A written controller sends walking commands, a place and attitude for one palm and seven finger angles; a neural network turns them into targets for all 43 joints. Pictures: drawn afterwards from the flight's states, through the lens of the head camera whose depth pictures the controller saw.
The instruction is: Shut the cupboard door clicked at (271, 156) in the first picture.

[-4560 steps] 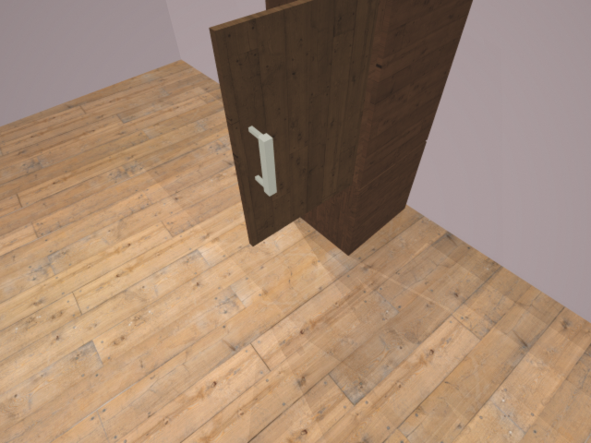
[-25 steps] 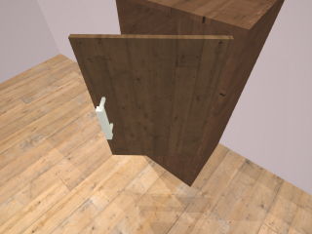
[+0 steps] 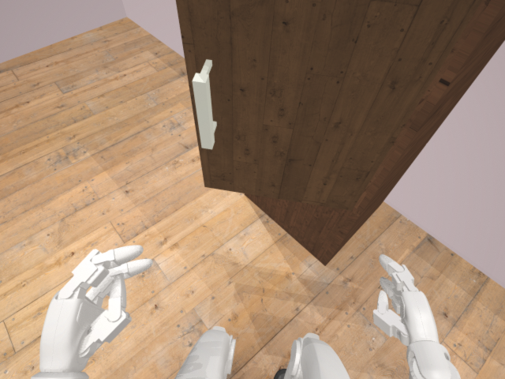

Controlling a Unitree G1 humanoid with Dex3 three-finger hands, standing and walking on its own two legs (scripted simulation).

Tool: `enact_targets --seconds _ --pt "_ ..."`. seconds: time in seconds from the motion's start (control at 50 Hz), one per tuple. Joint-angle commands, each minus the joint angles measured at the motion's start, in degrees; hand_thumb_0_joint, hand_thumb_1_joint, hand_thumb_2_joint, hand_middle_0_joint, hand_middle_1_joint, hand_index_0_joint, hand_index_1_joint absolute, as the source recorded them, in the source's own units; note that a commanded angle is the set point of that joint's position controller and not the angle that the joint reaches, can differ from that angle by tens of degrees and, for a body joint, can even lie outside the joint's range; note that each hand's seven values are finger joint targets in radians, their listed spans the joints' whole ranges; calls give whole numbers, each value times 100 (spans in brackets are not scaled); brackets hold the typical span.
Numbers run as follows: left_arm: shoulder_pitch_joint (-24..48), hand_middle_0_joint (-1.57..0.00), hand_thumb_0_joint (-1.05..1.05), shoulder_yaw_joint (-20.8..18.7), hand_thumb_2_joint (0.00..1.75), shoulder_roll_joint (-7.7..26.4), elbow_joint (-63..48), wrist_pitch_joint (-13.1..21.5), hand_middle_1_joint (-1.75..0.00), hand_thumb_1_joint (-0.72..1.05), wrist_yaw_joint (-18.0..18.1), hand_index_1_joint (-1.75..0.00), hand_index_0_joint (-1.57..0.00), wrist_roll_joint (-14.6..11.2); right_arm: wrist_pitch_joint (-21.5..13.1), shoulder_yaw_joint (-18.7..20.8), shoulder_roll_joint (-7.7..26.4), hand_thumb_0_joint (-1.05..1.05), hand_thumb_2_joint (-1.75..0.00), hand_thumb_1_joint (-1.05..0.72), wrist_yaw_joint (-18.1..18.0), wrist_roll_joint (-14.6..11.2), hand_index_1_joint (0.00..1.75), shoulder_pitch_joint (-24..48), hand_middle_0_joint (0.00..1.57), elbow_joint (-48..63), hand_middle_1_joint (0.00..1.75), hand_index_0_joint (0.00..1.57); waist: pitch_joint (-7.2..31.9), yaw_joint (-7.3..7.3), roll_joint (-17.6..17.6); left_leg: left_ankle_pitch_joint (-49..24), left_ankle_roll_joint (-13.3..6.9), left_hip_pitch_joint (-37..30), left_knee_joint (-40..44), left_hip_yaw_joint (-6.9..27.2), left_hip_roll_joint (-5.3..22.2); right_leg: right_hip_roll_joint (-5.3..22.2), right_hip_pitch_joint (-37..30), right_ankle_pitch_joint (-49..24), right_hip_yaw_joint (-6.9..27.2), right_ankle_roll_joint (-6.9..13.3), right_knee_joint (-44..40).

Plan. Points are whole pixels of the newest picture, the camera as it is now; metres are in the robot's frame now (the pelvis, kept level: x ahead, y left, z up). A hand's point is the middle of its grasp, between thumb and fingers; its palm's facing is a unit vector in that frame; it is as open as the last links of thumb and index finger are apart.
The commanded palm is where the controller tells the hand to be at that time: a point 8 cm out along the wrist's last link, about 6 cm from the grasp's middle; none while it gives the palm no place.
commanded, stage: raise the hand and make a fist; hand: left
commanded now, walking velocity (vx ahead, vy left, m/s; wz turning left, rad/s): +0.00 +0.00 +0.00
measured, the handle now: (207, 107) +0.54 +0.16 +0.08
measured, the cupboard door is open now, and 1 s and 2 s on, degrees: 36 36 36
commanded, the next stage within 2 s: bring the fist close to the handle in 1.36 s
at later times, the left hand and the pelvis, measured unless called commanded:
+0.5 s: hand (143, 278) +0.23 +0.18 +0.06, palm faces -0.09 -1.00 -0.02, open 3.4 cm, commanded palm +0.21 +0.25 +0.07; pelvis +0.01 +0.03 +0.01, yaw -1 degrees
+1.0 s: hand (127, 238) +0.27 +0.20 +0.10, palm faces +0.02 -1.00 -0.06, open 3.1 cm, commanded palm +0.24 +0.25 +0.09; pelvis +0.04 +0.01 +0.03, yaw -1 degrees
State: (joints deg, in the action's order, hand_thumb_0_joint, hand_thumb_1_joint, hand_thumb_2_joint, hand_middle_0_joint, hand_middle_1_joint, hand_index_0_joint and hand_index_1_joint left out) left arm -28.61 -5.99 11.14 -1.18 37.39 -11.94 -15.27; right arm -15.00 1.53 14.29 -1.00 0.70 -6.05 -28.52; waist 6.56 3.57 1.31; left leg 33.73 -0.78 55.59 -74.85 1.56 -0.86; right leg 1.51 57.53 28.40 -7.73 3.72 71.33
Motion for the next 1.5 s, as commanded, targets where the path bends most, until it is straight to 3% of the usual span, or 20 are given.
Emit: enact_targets --seconds 0.0,0.1,0.18,0.26,0.36,0.44,0.48,0.5,0.6,0.68,0.78,0.88,0.98,1.02,1.08,1.18,1.3,1.38,1.42,1.48 --pt "1121 -71 0 551 90 425 -1488 -151 -86 90 -434 -86 -71 126 -201 143 811 0 -90 -90 -226 -156 30 -430 20 717 30 20 1141 -805 -399 -343 -148 -267 1201 255 14 -156 -844 521 944 -198 -1495" --pt "-5 -81 0 -159 90 745 -970 -2117 -96 90 -441 -96 -81 115 177 113 698 0 -90 -90 -268 -391 30 -270 20 1170 30 20 1499 -118 58 -425 -79 -356 1934 241 -58 -104 -1753 480 716 -263 -1717" --pt "149 -88 0 -854 90 784 -1932 -2082 -104 90 439 -104 -88 -123 229 40 454 0 -90 -90 -302 -257 30 -75 20 1230 30 20 1589 168 -109 -1043 22 -676 2155 287 -29 -192 -2014 -174 415 -189 -1495" --pt "360 -95 0 -281 90 412 -2024 -1001 -112 90 861 -112 -95 144 73 37 487 0 -90 -90 -183 -73 30 -462 20 946 30 20 1273 -194 -316 -1472 111 -772 1936 318 68 -214 -1317 -575 291 -142 -1183" --pt "454 -104 0 564 90 217 -1371 -634 -122 90 212 -122 -104 378 -46 109 777 0 -90 -90 -147 -99 30 -638 20 859 30 20 803 -605 -356 -529 105 -586 1922 493 88 -165 -707 22 346 -147 -1252" --pt "338 -112 0 -133 90 908 -1624 -1083 -130 90 -66 -130 -112 255 12 166 842 0 -90 -90 -235 -204 30 -681 20 1055 30 20 1382 -336 -316 -783 80 -763 2101 456 36 -160 -1329 -157 421 -146 -1399" --pt "304 -115 0 -687 90 1245 -2014 -1190 -134 90 104 -134 -115 145 104 165 774 0 -90 -90 -273 -199 30 -636 20 1124 30 20 1674 -104 -641 -1353 138 -988 2163 413 16 -217 -1629 -543 373 -107 -1304" --pt "239 -117 0 -643 90 1033 -2215 -1200 -136 90 184 -136 -117 54 148 132 687 0 -90 -90 -264 -185 30 -618 20 1167 30 20 1719 -60 -826 -1679 181 -1152 2200 382 7 -208 -1745 -773 330 -102 -1297" --pt "243 -126 0 -376 90 533 -2053 -1064 -146 90 445 -146 -126 -1 289 122 625 0 -90 -90 -205 -125 30 -768 20 1080 30 20 1531 -307 -660 -2754 236 -1366 1898 315 86 -258 -1612 -1550 245 -162 -1235" --pt "419 -130 0 156 90 338 -1187 -1245 -150 90 -7 -150 -130 178 337 102 773 0 -90 -90 -182 -140 30 -827 20 1038 30 20 904 -623 -224 -1976 129 -951 1843 318 77 -261 -1393 -1212 294 -173 -1422" --pt "849 -130 0 -605 90 1161 -1516 -1438 -150 90 -315 -150 -130 48 313 101 798 0 -90 -90 -276 -189 30 -776 20 1164 30 20 1453 -361 -392 -1911 68 -1023 1892 230 8 -232 -1936 -1288 468 -139 -1526" --pt "811 -130 0 -1060 90 1189 -2026 -1137 -150 90 -32 -150 -130 -237 309 40 600 0 -90 -90 -276 -154 30 -757 20 1109 30 20 1877 -146 -685 -2714 133 -1327 1906 192 1 -253 -2344 -1986 449 -120 -1413" --pt "639 -130 0 -376 90 546 -949 -1294 -150 90 -213 -150 -130 -151 346 69 711 0 -90 -90 -217 -177 30 -789 20 983 30 20 1145 -467 -211 -2116 72 -924 1880 173 9 -223 -1976 -1534 444 -182 -1602" --pt "647 -130 0 -304 90 605 -743 -1445 -150 90 -398 -150 -130 -131 345 112 785 0 -90 -90 -230 -222 30 -810 20 1032 30 20 1115 -502 39 -1769 29 -752 1855 118 -6 -163 -2047 -1274 588 -232 -1757" --pt "858 -130 0 -593 90 998 -966 -1509 -150 90 -484 -150 -130 -178 319 111 807 0 -90 -90 -275 -238 30 -773 20 1107 30 20 1262 -392 -28 -1689 -17 -709 1877 87 -40 -120 -2303 -1076 763 -203 -1882" --pt "1021 -130 0 -1105 90 1311 -1735 -1012 -150 90 -101 -150 -130 -253 276 73 649 0 -90 -90 -286 -162 30 -718 20 1089 30 20 1660 -159 -500 -2030 17 -910 1919 66 -34 -160 -2500 -1477 730 -152 -1644" --pt "725 -130 0 -424 90 666 -848 -1014 -150 90 -142 -150 -130 -109 332 87 731 0 -90 -90 -195 -180 30 -708 20 974 30 20 1014 -429 -272 -1439 -1 -645 1861 51 -26 -131 -1936 -807 736 -207 -1791" --pt "849 -130 0 -457 90 935 -963 -1297 -150 90 -370 -150 -130 -99 356 103 799 0 -90 -90 -241 -238 30 -747 20 1102 30 20 1139 -417 -225 -1316 -50 -682 1920 63 -41 -117 -2123 -584 843 -201 -1960" --pt "1020 -130 0 -671 90 1101 -1298 -1259 -150 90 -366 -150 -130 -176 343 86 746 0 -90 -90 -272 -228 30 -741 20 1127 30 20 1453 -362 -129 -1449 -58 -722 1871 32 -47 -82 -2403 -745 934 -227 -1965" --pt "1752 -130 0 -883 90 1254 -1472 -1027 -150 90 -186 -150 -130 -235 302 27 709 0 -90 -90 -322 -176 30 -721 20 1012 30 20 1298 -423 -204 -1432 -52 -604 1751 59 -28 -126 -2232 -668 928 -203 -1890"
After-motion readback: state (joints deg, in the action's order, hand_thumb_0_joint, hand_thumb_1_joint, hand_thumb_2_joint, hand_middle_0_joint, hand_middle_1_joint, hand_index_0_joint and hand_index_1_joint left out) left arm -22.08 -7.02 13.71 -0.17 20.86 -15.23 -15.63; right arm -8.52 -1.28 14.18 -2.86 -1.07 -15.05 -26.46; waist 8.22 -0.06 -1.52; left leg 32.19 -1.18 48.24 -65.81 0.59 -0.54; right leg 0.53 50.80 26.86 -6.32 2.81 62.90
